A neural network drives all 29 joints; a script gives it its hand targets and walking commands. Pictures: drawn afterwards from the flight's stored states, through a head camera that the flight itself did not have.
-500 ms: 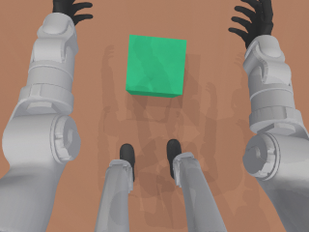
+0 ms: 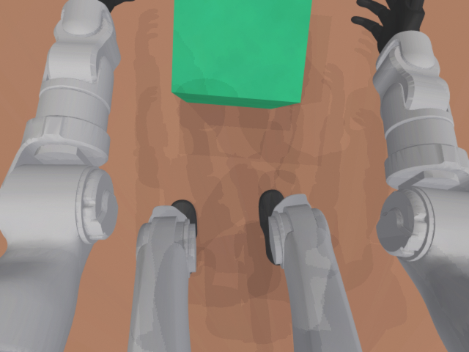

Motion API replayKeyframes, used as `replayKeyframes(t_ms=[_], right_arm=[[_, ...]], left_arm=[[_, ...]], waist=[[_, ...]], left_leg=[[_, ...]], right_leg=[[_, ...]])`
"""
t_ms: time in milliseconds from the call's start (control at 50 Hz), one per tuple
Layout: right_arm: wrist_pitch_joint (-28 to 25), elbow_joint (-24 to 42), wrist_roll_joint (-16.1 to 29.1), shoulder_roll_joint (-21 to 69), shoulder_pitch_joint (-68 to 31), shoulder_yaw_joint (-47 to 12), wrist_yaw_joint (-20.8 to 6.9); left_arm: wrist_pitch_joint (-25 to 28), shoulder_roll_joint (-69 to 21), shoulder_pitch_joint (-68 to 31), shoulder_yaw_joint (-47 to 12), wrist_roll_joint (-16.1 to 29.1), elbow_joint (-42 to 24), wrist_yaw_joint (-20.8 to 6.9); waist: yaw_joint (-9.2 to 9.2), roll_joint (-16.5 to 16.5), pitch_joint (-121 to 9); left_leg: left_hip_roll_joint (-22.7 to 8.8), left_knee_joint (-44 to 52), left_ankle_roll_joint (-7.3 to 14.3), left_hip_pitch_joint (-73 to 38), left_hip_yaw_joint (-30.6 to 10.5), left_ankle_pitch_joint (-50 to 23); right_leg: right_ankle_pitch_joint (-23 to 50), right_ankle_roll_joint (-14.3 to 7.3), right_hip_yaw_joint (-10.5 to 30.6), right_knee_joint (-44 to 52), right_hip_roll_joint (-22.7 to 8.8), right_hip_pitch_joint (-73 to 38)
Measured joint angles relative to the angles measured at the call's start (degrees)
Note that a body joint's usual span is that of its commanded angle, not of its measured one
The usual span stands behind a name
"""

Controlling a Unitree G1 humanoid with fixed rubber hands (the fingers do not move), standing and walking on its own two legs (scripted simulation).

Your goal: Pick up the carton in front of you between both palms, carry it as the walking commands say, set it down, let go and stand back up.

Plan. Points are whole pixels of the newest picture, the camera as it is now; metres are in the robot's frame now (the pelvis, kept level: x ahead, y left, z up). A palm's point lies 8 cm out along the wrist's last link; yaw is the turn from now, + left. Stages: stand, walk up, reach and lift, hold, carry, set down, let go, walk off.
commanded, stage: reach and lift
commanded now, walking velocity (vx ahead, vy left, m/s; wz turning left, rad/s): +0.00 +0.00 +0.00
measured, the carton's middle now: (236, 50) +0.55 -0.03 -0.37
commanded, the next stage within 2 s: none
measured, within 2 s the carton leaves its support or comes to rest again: leaves its support in 1.28 s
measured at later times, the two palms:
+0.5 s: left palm (130, 35) +0.57 +0.15 -0.30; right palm (337, 50) +0.53 -0.21 -0.30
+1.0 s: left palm (149, 34) +0.57 +0.12 -0.29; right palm (324, 52) +0.53 -0.18 -0.29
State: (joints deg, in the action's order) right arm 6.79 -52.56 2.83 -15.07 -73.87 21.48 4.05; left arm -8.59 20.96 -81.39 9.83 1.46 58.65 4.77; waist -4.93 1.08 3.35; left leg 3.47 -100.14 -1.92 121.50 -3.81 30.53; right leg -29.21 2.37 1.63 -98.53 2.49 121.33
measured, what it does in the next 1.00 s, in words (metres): lowers itself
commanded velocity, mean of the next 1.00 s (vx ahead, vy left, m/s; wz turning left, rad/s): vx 0.00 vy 0.00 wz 0.00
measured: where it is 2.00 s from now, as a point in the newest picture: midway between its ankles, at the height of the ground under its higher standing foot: (230, 245)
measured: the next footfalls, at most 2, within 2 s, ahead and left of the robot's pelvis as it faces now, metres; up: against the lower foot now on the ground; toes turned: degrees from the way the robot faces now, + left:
none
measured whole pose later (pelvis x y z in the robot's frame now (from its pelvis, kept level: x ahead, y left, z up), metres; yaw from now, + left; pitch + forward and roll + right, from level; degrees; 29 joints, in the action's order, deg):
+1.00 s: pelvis -0.03 +0.00 -0.12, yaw +0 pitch +34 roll -2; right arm 6.6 -63.9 5.2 -15.5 -92.2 17.1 6.7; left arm -8.1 22.3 -99.5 1.2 7.1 71.1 5.3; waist -4.6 0.2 29.3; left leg 3.7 -127.4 -1.6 126.6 -2.8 34.8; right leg -33.2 2.7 0.6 -125.3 1.3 126.1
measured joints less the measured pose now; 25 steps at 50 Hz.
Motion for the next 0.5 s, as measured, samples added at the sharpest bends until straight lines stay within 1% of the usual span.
replayKeyframes(t_ms=[80, 140, 260, 320, 400, 500], right_arm=[[1.3, -1.8, 3.8, -2.7, -4.5, -3.6, 1.1], [2.0, -4.0, 5.4, -4.0, -8.2, -5.4, 1.6], [1.5, -9.5, 5.7, -4.8, -13.9, -6.9, 1.9], [0.5, -11.4, 5.7, -5.1, -15.2, -7.3, 1.9], [-0.9, -12.9, 6.1, -4.8, -16.1, -7.8, 1.9], [-2.3, -13.5, 7.0, -4.3, -16.5, -8.4, 2.4]], left_arm=[[-1.2, 2.6, -4.3, -4.0, 4.4, 1.5, 0.6], [-1.9, 3.9, -7.9, -5.8, 6.4, 3.5, 0.6], [-1.4, 4.7, -13.6, -6.6, 7.3, 9.0, 0.0], [-0.3, 4.6, -15.1, -7.0, 7.4, 10.8, -0.3], [1.3, 5.0, -14.7, -7.9, 7.8, 11.1, -0.5], [2.6, 6.1, -13.9, -10.6, 9.9, 10.2, -0.6]], waist=[[-0.01, -0.3, 5.2], [0.01, -0.4, 8.9], [0.25, -0.5, 14.9], [0.25, -0.8, 18.1], [0.58, -1.6, 21.5], [0.38, -1.8, 23.0]], left_leg=[[0.3, -8.1, -0.1, 3.7, 0.4, 0.9], [0.5, -12.8, -0.2, 5.6, 0.6, 1.1], [0.5, -19.2, -0.5, 7.9, 0.7, 1.6], [0.8, -21.4, -0.7, 7.7, 0.6, 2.1], [0.2, -23.9, -0.7, 6.6, 0.6, 3.8], [-0.2, -26.4, -0.4, 6.3, 0.7, 5.5]], right_leg=[[-0.7, 0.5, 0.1, -8.1, 0.2, 3.8], [-0.9, 0.7, 0.2, -12.8, 0.3, 5.7], [-1.3, 0.7, 0.0, -19.1, 0.3, 8.1], [-2.0, 0.3, -0.5, -21.5, -0.4, 7.9], [-3.4, -0.3, -1.0, -23.9, -0.7, 6.9], [-5.1, -0.5, -1.4, -26.3, -1.1, 6.6]])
